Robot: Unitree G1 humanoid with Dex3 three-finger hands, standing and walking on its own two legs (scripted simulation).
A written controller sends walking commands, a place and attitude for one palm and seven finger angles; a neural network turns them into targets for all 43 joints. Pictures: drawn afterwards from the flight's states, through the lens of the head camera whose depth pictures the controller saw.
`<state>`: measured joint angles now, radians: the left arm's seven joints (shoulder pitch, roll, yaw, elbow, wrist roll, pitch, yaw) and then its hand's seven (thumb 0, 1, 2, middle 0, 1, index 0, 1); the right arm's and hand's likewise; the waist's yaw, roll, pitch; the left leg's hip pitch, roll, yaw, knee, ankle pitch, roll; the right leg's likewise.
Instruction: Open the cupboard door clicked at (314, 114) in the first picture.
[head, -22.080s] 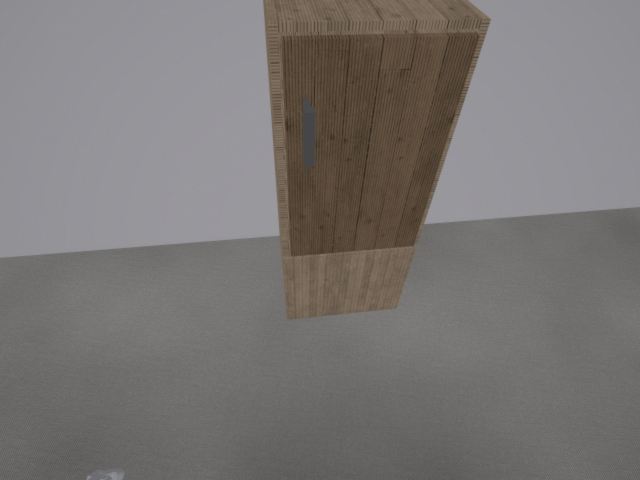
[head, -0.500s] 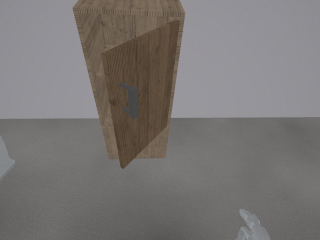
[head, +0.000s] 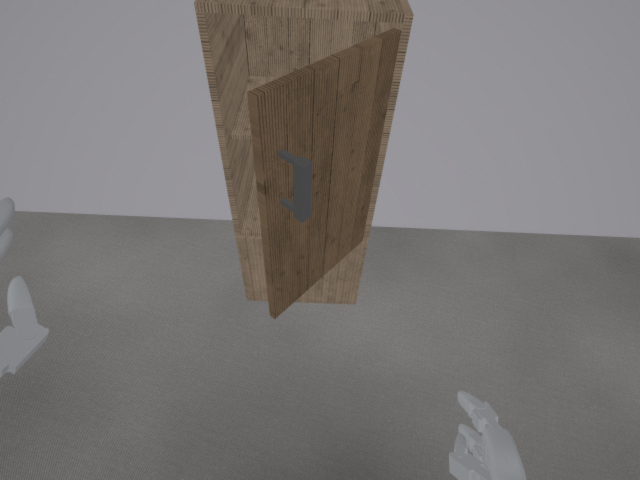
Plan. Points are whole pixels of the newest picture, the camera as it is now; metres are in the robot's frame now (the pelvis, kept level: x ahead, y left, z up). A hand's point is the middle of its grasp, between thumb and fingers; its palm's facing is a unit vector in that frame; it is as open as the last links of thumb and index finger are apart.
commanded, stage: stop stepping back and stand still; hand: left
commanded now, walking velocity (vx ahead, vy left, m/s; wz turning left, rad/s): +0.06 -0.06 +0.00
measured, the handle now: (293, 185) +0.57 +0.08 +0.04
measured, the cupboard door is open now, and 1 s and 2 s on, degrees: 50 50 50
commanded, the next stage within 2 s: let the arm hang, fingers relaxed in 0.06 s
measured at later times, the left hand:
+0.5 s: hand out of the picture +0.01 +0.18 -0.18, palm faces +0.07 -0.98 -0.18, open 6.9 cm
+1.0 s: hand out of the picture -0.06 +0.16 -0.17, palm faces +0.09 -0.98 -0.17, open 7.4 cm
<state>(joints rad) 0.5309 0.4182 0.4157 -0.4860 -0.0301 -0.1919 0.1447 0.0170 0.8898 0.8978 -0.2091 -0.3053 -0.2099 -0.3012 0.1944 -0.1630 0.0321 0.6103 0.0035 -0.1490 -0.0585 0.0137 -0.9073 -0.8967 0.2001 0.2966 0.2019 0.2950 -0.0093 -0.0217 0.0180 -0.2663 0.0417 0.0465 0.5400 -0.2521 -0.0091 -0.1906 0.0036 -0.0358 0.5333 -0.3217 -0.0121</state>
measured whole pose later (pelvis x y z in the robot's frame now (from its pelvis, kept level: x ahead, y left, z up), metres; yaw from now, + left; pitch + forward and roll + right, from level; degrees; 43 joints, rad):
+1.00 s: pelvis -0.02 +0.01 +0.00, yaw +3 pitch -2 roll +0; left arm 0.31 0.11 0.02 1.16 0.01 0.01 0.03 0.00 0.91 0.90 -0.20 -0.30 -0.20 -0.30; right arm 0.29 -0.10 0.00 1.14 -0.02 0.03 -0.03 0.01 -0.92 -0.90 0.20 0.30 0.20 0.29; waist -0.01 0.02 0.04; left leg -0.26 0.01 0.01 0.46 -0.17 0.00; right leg -0.18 -0.02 -0.07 0.48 -0.26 -0.01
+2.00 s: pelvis +0.01 +0.00 +0.01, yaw +3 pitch -2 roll +0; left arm 0.28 0.12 0.02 1.16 0.01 0.00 0.03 0.00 0.91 0.90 -0.20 -0.30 -0.20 -0.30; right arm 0.26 -0.14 0.01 1.16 -0.02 0.01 -0.04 0.01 -0.92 -0.90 0.20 0.30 0.20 0.29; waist -0.01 0.00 0.05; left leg -0.20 0.01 0.00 0.42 -0.19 -0.01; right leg -0.11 -0.02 -0.08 0.41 -0.28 -0.01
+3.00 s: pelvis +0.01 +0.02 +0.00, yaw -28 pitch +1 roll -1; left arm 0.23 0.25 0.10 0.92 0.03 0.06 -0.01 0.01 0.91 0.90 -0.20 -0.30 -0.20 -0.30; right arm 0.11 -0.19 -0.02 0.86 -0.02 0.01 -0.04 0.00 -0.91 -0.90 0.20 0.30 0.20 0.29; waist 0.05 -0.06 0.10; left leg -0.29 0.03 0.00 0.58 -0.30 -0.01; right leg -0.46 0.09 0.10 0.96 -0.49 0.03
